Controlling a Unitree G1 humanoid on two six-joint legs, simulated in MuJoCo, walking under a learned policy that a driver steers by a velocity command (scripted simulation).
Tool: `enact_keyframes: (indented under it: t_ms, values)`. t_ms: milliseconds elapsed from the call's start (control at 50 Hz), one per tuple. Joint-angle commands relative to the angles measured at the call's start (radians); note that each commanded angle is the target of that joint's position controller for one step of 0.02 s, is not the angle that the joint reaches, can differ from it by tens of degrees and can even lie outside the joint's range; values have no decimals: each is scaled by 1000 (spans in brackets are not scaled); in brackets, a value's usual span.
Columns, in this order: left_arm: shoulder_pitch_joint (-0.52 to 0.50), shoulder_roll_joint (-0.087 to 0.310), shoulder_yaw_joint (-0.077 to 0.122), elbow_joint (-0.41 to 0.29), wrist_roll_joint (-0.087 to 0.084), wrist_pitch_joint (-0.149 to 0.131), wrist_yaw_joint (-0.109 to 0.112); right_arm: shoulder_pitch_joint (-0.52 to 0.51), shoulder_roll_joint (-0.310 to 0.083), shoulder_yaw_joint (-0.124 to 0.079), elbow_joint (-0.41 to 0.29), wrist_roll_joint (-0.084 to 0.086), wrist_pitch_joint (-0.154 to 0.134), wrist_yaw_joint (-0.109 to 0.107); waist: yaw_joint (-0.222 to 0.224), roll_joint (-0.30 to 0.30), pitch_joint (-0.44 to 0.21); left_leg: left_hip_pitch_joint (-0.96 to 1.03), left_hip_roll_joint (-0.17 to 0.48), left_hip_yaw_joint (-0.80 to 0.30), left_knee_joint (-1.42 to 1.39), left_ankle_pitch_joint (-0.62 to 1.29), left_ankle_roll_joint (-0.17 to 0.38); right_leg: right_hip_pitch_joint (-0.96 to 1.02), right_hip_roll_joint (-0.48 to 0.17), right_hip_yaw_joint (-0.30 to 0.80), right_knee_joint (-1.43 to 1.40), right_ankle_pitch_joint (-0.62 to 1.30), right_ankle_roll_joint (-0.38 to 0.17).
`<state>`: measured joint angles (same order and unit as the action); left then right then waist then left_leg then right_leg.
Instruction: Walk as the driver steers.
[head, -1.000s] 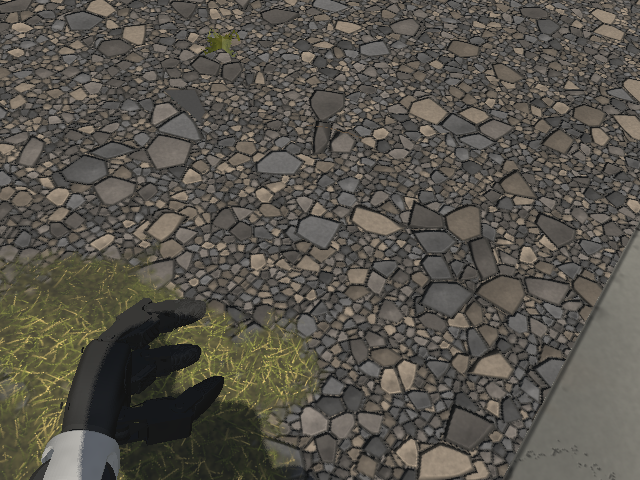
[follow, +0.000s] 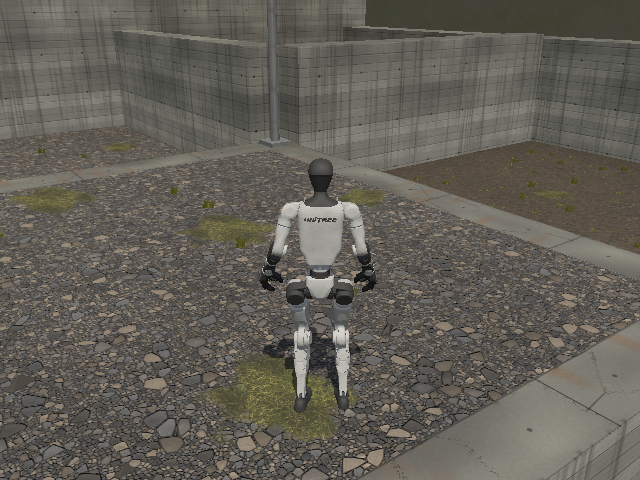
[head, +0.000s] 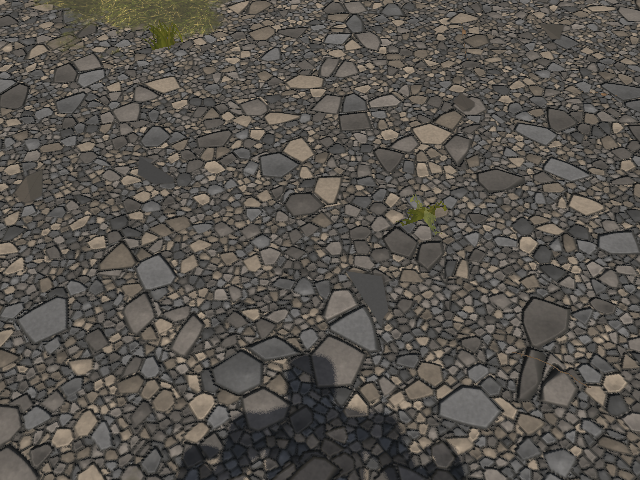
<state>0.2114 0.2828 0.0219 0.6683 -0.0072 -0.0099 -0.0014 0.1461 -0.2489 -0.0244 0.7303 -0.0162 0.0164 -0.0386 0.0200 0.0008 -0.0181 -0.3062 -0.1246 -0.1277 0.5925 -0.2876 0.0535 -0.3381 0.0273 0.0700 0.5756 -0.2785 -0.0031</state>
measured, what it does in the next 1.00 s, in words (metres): walks ahead, turning right: left foot, then right foot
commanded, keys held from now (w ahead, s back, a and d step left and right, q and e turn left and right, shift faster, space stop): e+shift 0.44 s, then shift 0.02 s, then w+shift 0.12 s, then shift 0.42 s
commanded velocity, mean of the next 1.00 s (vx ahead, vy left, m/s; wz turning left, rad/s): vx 0.11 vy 0.00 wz -0.54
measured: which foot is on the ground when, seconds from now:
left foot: down 0.00-0.00, up 0.02-0.30, down 0.32-0.82, up 0.84-1.00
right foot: down 0.00-0.32, up 0.34-0.78, down 0.80-1.00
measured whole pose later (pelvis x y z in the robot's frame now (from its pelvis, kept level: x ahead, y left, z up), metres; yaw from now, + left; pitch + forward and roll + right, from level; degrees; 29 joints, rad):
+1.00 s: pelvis +0.09 -0.07 +0.01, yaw -34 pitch +2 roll +0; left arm 0.17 0.23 0.02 0.63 0.01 -0.01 0.00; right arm 0.25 -0.30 -0.04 0.84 -0.01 0.01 -0.01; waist -0.03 0.03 0.03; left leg -0.39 0.06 -0.01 0.85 -0.45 -0.09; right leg -0.26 0.02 0.01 0.44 -0.21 -0.03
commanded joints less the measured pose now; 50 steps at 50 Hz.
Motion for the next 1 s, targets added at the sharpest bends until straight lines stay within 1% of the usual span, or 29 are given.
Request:
enact_keyframes:
  t_ms: [20,40,80,100,160,220,280,300,320,340,360,380,420,460,540,580,620,680,720,760,780,800,820,840,860,880,920,960,1000]
  values:
    - [93,215,78,-67,7,-8,15,-49,-160,-62,-92,-10,-14,-12,34,-269,-46,-240,-61,50,332,-269,-79,245,-344,542,-223,732,-309]
    - [122,200,76,-64,12,-8,24,-46,-146,-63,-93,-1,-14,-4,38,-204,-87,-302,-37,-20,493,-346,-96,301,-346,560,-220,697,-317]
    - [32,195,87,-93,-10,1,40,-35,-125,-62,-83,13,-4,3,-9,-90,-78,-337,8,-51,534,-241,-114,282,-259,441,-181,639,-234]
    - [3,187,89,-104,-21,12,47,-54,-119,-60,-87,14,-5,2,-14,-80,-86,-327,23,-46,451,-193,-120,282,-223,408,-180,589,-200]
    - [13,197,104,-110,-19,49,59,-105,-82,-51,-94,28,-22,13,-6,-138,-111,-234,-11,-3,222,-120,-141,265,-151,403,-176,556,-168]
    - [10,214,117,-123,-19,61,62,-86,-101,-56,-80,37,-37,26,-7,-186,-140,-110,-18,-9,55,-60,-139,226,-140,453,-177,527,-155]
    - [-25,214,122,-140,-31,65,58,-20,-145,-77,-57,40,-47,35,-37,-220,-131,50,5,-7,-164,46,-121,156,-110,504,-174,386,-120]
    - [-36,198,116,-146,-36,65,56,13,-163,-87,-43,39,-49,33,-53,-205,-127,151,42,1,-274,148,-104,96,-75,489,-147,272,-87]
    - [21,150,101,-136,-28,67,54,20,-202,-99,-44,32,-44,27,-26,-114,-152,293,185,-103,-304,167,-47,-15,-10,431,-41,-30,-45]
    - [97,90,86,-146,-17,64,47,-28,-278,-107,-58,-2,-31,21,45,197,-142,356,420,-375,-309,261,100,-219,140,232,171,-348,1]
    - [105,181,111,-140,-10,49,43,-53,-235,-100,-73,-40,-36,23,31,217,-102,246,523,-446,-336,292,181,-269,65,196,385,-345,42]
    - [94,241,129,-120,-15,49,41,-106,-181,-85,-92,-34,-39,17,39,145,-54,191,477,-338,-330,262,172,-265,19,157,480,-270,58]
    - [105,216,128,-90,-8,66,45,-153,-135,-70,-101,-4,-34,-2,37,97,-13,162,359,-163,-311,186,115,-288,-6,117,593,-138,81]
    - [83,176,111,-106,-10,69,39,-118,-129,-61,-90,-3,-27,-16,10,106,9,141,333,-70,-312,300,141,-310,-28,50,686,-94,107]
    - [-20,131,77,-160,-15,34,25,87,-181,-70,-40,14,-44,-4,-94,140,-18,324,381,-177,-422,-249,161,-463,-84,11,567,-48,105]
    - [-36,115,69,-158,-16,10,19,119,-189,-72,-27,13,-68,9,-103,121,13,343,405,-195,-456,-286,163,-484,-91,30,487,-20,84]
    - [-71,91,59,-158,-7,-9,19,118,-179,-68,-13,11,-79,17,-100,90,65,321,387,-116,-458,-94,164,-439,-89,23,366,-1,74]
    - [-90,47,37,-159,1,-22,10,97,-192,-70,7,14,-73,30,-85,119,68,219,342,23,-422,175,157,-242,-86,-49,173,-4,66]
    - [-89,60,37,-161,-3,-19,4,128,-210,-74,31,24,-67,42,-86,148,47,188,344,49,-366,317,157,-128,-60,-88,91,-14,55]
    - [-48,67,42,-153,-7,-14,-2,116,-216,-72,42,45,-59,47,-41,148,12,170,352,57,-284,401,123,8,-34,-100,-63,102,16]
    - [-3,80,50,-135,-1,-10,-1,117,-197,-64,48,49,-60,48,-12,125,-16,137,335,69,-226,418,88,128,-15,-100,-148,180,-12]
    - [50,115,62,-125,4,-5,7,132,-156,-46,55,36,-69,50,16,82,-68,87,289,114,-131,407,30,276,-52,-47,-185,275,-38]
    - [136,194,74,-133,23,3,20,125,-91,-18,23,-11,-79,51,37,-91,-186,-59,215,184,103,96,-50,487,-265,185,-142,631,-92]
    - [114,212,70,-132,35,7,20,191,-61,-4,23,-10,-78,47,6,-272,-232,-202,149,155,267,-316,-104,512,-434,381,-163,737,-263]
    - [113,143,57,-120,19,4,11,171,-152,-30,38,8,-62,44,31,-187,-198,-221,177,105,377,-370,-127,445,-396,350,-189,639,-285]
    - [72,124,47,-113,14,-3,5,146,-172,-38,36,22,-51,43,19,-179,-134,-254,189,99,427,-340,-130,396,-345,275,-201,592,-259]
    - [-24,110,43,-113,9,-8,0,142,-161,-41,53,14,-27,29,-19,-136,-73,-219,213,86,385,-242,-140,277,-286,188,-235,554,-217]
    - [-85,89,39,-105,24,-13,2,169,-125,-34,69,11,-14,20,-62,-141,-65,-82,200,98,298,-150,-154,157,-239,101,-244,636,-206]
    - [-100,78,38,-89,27,-14,3,166,-100,-25,71,7,-9,16,-63,-149,-73,-4,184,113,190,-94,-154,128,-215,60,-232,654,-207]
